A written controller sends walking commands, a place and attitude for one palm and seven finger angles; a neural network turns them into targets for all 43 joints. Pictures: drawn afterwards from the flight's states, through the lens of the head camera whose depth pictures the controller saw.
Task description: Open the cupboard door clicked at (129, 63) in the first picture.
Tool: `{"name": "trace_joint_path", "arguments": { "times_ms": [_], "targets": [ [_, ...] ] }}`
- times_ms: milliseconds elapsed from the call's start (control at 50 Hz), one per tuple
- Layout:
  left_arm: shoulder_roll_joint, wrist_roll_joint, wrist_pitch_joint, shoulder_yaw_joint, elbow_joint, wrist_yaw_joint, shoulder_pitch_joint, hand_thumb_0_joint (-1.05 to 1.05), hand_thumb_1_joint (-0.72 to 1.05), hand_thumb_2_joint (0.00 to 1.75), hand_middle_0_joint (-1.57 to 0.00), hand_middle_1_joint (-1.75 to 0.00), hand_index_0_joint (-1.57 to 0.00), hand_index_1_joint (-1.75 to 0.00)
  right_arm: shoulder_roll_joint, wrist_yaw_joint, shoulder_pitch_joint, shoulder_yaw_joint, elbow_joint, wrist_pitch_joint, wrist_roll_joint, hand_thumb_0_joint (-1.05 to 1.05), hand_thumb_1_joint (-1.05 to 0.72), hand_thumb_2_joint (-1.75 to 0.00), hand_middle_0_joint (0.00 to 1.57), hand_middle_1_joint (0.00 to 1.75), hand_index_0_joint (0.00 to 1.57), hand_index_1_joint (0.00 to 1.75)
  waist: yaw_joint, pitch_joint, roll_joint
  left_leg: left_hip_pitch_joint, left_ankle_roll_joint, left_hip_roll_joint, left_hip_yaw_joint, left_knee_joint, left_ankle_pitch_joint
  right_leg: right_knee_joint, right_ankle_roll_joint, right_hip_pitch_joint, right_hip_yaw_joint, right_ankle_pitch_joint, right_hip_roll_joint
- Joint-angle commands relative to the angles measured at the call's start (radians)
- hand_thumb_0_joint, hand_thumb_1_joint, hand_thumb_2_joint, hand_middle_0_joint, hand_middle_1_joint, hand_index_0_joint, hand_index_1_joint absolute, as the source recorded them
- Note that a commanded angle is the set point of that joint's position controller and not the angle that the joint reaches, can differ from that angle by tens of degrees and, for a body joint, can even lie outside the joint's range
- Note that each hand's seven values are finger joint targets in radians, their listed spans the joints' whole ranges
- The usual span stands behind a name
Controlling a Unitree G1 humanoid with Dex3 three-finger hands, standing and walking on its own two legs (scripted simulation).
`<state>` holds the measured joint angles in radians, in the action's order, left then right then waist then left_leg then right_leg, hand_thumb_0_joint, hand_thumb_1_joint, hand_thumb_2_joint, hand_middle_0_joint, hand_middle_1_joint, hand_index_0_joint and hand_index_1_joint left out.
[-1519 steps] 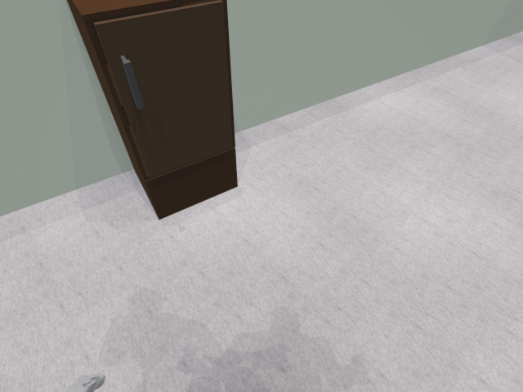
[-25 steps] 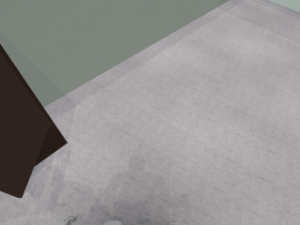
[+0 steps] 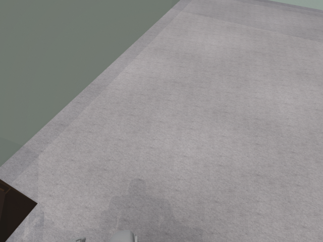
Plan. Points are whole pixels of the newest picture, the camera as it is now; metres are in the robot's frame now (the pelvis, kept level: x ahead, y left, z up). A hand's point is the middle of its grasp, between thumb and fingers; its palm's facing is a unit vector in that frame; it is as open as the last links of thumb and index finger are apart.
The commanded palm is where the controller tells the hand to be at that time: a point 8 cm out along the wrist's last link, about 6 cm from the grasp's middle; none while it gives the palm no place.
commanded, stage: walk to a spot facing it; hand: left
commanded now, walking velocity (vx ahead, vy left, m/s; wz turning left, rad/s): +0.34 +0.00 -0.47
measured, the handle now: out of the picture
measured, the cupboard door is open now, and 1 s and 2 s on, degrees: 43 43 43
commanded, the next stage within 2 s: turn to face it in 0.98 s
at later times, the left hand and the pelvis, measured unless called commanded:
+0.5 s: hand (124, 166) +0.36 +0.15 -0.15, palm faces -0.30 -0.93 -0.20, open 7.4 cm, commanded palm none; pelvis +0.19 -0.01 +0.01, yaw -16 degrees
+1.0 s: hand (143, 150) +0.45 +0.09 -0.20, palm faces -0.29 -0.94 -0.15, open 7.3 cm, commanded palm none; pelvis +0.42 -0.09 -0.01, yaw -22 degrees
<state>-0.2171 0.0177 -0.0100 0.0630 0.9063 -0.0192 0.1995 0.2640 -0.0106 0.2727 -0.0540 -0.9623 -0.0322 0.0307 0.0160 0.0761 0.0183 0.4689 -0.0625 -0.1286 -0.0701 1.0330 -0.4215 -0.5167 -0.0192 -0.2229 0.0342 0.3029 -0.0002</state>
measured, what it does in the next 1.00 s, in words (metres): walks ahead, turning right: left foot, then right foot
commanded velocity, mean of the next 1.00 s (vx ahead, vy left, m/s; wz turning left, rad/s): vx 0.35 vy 0.00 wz -0.28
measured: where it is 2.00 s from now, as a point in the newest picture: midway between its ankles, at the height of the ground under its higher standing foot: (196, 178)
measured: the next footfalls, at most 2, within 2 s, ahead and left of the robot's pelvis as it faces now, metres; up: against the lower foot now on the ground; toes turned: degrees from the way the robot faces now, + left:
left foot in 0.18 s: +0.21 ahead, +0.14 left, +0.00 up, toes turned -1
right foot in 0.56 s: +0.29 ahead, -0.17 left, +0.00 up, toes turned -24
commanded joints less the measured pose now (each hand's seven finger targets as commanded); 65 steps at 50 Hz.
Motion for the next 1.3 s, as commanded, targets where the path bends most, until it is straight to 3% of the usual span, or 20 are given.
{"name": "trace_joint_path", "arguments": {
  "times_ms": [0,60,120,140,160,200,260,460,520,540,560,680,820,880,900,940,1000,1100,1240,1280],
  "targets": [
    [-0.198,0.011,-0.037,0.051,-0.024,0.008,0.035,0.00,0.90,0.90,-0.20,-0.30,-0.20,-0.30,0.040,-0.011,-0.116,-0.021,0.137,0.061,-0.006,0.00,-0.90,-0.90,0.20,0.30,0.20,0.30,-0.023,-0.012,-0.149,0.060,-0.015,0.021,0.013,-0.191,0.087,0.276,-0.176,0.032,-0.272,-0.051,-0.226],
    [-0.210,0.008,-0.036,0.054,-0.015,-0.001,0.030,0.00,0.90,0.90,-0.20,-0.30,-0.20,-0.30,0.034,-0.009,-0.088,-0.017,0.129,0.077,-0.008,0.00,-0.90,-0.90,0.20,0.30,0.20,0.30,-0.012,-0.038,-0.153,-0.102,-0.011,0.078,-0.029,-0.362,0.163,0.230,-0.154,-0.009,-0.257,-0.035,-0.189],
    [-0.150,0.003,-0.028,0.042,-0.024,-0.007,-0.017,0.00,0.90,0.90,-0.20,-0.30,-0.20,-0.30,0.117,0.016,0.141,-0.036,0.051,0.101,-0.006,0.00,-0.90,-0.90,0.20,0.30,0.20,0.30,0.101,-0.122,0.018,-0.510,0.009,0.041,0.017,-0.559,0.170,-0.035,-0.078,-0.203,-0.182,0.014,-0.081],
    [-0.071,-0.007,-0.024,0.028,-0.037,-0.013,0.016,0.00,0.90,0.90,-0.20,-0.30,-0.20,-0.30,0.239,0.027,0.276,-0.067,0.026,0.110,0.017,0.00,-0.90,-0.90,0.20,0.30,0.20,0.30,0.150,-0.200,0.334,-0.651,0.101,-0.248,0.413,-0.682,-0.044,-0.390,-0.013,-0.391,-0.044,0.230,0.060],
    [-0.072,-0.003,-0.031,0.020,-0.061,-0.013,-0.004,0.00,0.90,0.90,-0.20,-0.30,-0.20,-0.30,0.257,0.035,0.331,-0.057,0.020,0.100,0.019,0.00,-0.90,-0.90,0.20,0.30,0.20,0.30,0.151,-0.218,0.354,-0.640,0.194,-0.402,0.653,-0.817,-0.155,-0.646,-0.011,-0.484,-0.066,0.318,0.063],
    [-0.083,0.009,-0.038,0.024,-0.072,-0.024,-0.070,0.00,0.90,0.90,-0.20,-0.30,-0.20,-0.30,0.196,0.028,0.178,-0.039,0.080,0.095,0.017,0.00,-0.90,-0.90,0.20,0.30,0.20,0.30,0.083,-0.051,0.086,-0.390,0.233,-0.387,0.568,-0.845,-0.165,-0.786,-0.015,-0.523,-0.080,0.175,-0.063],
    [-0.055,0.021,-0.010,0.025,-0.030,-0.047,-0.037,0.00,0.90,0.90,-0.20,-0.30,-0.20,-0.30,0.093,0.033,0.063,-0.009,0.082,0.108,0.007,0.00,-0.90,-0.90,0.20,0.30,0.20,0.30,0.001,0.027,0.188,-0.248,0.137,-0.232,0.214,-0.863,0.015,-0.723,0.017,-0.457,-0.049,-0.014,-0.110],
    [-0.035,0.013,-0.005,0.009,-0.060,-0.048,-0.150,0.00,0.90,0.90,-0.20,-0.30,-0.20,-0.30,0.107,0.017,0.133,-0.024,0.024,0.089,0.010,0.00,-0.90,-0.90,0.20,0.30,0.20,0.30,0.017,-0.037,0.093,-0.291,0.140,-0.216,-0.060,-0.779,0.173,-0.144,0.020,-0.161,0.100,-0.057,-0.056],
    [-0.155,0.018,-0.027,0.044,0.041,-0.027,0.166,0.00,0.90,0.90,-0.20,-0.30,-0.20,-0.30,0.066,0.005,0.070,-0.010,0.033,0.084,-0.005,0.00,-0.90,-0.90,0.20,0.30,0.20,0.30,-0.149,-0.173,-0.131,-0.051,0.062,-0.081,-0.201,-0.294,0.220,0.025,-0.063,0.343,-0.048,0.049,-0.112],
    [-0.288,0.013,-0.034,0.080,0.079,-0.009,0.314,0.00,0.90,0.90,-0.20,-0.30,-0.20,-0.30,-0.006,-0.001,0.043,0.005,0.080,0.088,-0.022,0.00,-0.90,-0.90,0.20,0.30,0.20,0.30,-0.201,-0.240,-0.455,0.234,0.019,0.071,-0.199,0.065,-0.211,0.205,-0.184,0.524,-0.522,0.119,-0.399],
    [-0.296,-0.007,-0.030,0.078,0.081,0.006,0.299,0.00,0.90,0.90,-0.20,-0.30,-0.20,-0.30,0.045,0.003,-0.013,-0.008,0.091,0.087,-0.018,0.00,-0.90,-0.90,0.20,0.30,0.20,0.30,-0.187,-0.201,-0.351,0.311,0.034,0.034,-0.014,0.221,-0.198,0.296,-0.232,0.459,-0.616,0.125,-0.436],
    [-0.109,0.002,-0.060,0.021,0.050,0.022,0.070,0.00,0.90,0.90,-0.20,-0.30,-0.20,-0.30,-0.017,0.003,0.013,-0.006,0.005,0.066,-0.002,0.00,-0.90,-0.90,0.20,0.30,0.20,0.30,-0.008,-0.086,-0.148,0.086,-0.002,-0.028,0.012,-0.028,0.071,0.259,-0.172,0.106,-0.165,-0.366,-0.263],
    [-0.127,0.002,-0.073,0.023,0.110,0.014,0.116,0.00,0.90,0.90,-0.20,-0.30,-0.20,-0.30,-0.027,-0.017,-0.117,-0.005,0.038,0.085,-0.008,0.00,-0.90,-0.90,0.20,0.30,0.20,0.30,-0.024,-0.020,-0.117,-0.009,0.017,0.025,-0.026,-0.380,0.228,0.272,-0.151,0.117,-0.141,-0.261,-0.243],
    [-0.120,-0.004,-0.066,0.020,0.120,0.015,0.096,0.00,0.90,0.90,-0.20,-0.30,-0.20,-0.30,0.019,-0.005,-0.016,-0.014,0.000,0.098,-0.003,0.00,-0.90,-0.90,0.20,0.30,0.20,0.30,0.046,-0.032,-0.046,-0.259,0.040,0.070,-0.048,-0.519,0.286,0.120,-0.108,0.033,-0.090,-0.320,-0.198],
    [-0.096,-0.003,-0.064,0.016,0.112,0.014,0.098,0.00,0.90,0.90,-0.20,-0.30,-0.20,-0.30,0.074,0.003,0.112,-0.029,-0.040,0.104,0.002,0.00,-0.90,-0.90,0.20,0.30,0.20,0.30,0.094,-0.097,0.063,-0.456,0.074,0.019,0.039,-0.558,0.268,-0.094,-0.073,-0.070,-0.053,-0.318,-0.135],
    [-0.049,-0.011,-0.063,-0.001,0.070,0.009,0.119,0.00,0.90,0.90,-0.20,-0.30,-0.20,-0.30,0.203,0.023,0.306,-0.051,-0.073,0.091,0.014,0.00,-0.90,-0.90,0.20,0.30,0.20,0.30,0.132,-0.233,0.313,-0.647,0.260,-0.367,0.572,-0.760,0.179,-0.663,-0.016,-0.358,0.006,0.277,0.040],
    [-0.047,0.007,-0.052,0.004,0.077,-0.001,0.046,0.00,0.90,0.90,-0.20,-0.30,-0.20,-0.30,0.083,0.026,0.078,-0.019,-0.008,0.094,0.004,0.00,-0.90,-0.90,0.20,0.30,0.20,0.30,0.037,-0.020,0.128,-0.298,0.216,-0.290,0.373,-0.827,0.067,-0.787,-0.007,-0.418,-0.059,0.087,-0.090],
    [0.008,0.007,-0.015,-0.006,0.093,-0.008,0.091,0.00,0.90,0.90,-0.20,-0.30,-0.20,-0.30,0.031,0.035,0.055,0.003,-0.030,0.111,-0.008,0.00,-0.90,-0.90,0.20,0.30,0.20,0.30,-0.028,-0.068,0.116,-0.245,0.176,-0.155,0.061,-0.810,0.487,-0.490,0.036,-0.257,-0.003,-0.036,-0.107],
    [-0.025,0.004,-0.015,-0.004,0.079,0.011,0.057,0.00,0.90,0.90,-0.20,-0.30,-0.20,-0.30,0.053,0.030,0.032,-0.010,-0.039,0.066,-0.014,0.00,-0.90,-0.90,0.20,0.30,0.20,0.30,-0.042,-0.079,0.086,-0.104,0.156,-0.077,0.108,-0.668,0.341,-0.032,0.066,0.061,0.089,-0.144,-0.038],
    [-0.129,0.007,-0.025,0.018,0.082,0.026,0.101,0.00,0.90,0.90,-0.20,-0.30,-0.20,-0.30,0.002,0.020,0.021,-0.004,-0.022,0.053,-0.022,0.00,-0.90,-0.90,0.20,0.30,0.20,0.30,-0.071,-0.100,-0.109,0.049,0.069,0.046,0.024,-0.495,0.070,0.114,0.019,0.215,-0.121,-0.186,-0.241]
  ]
}}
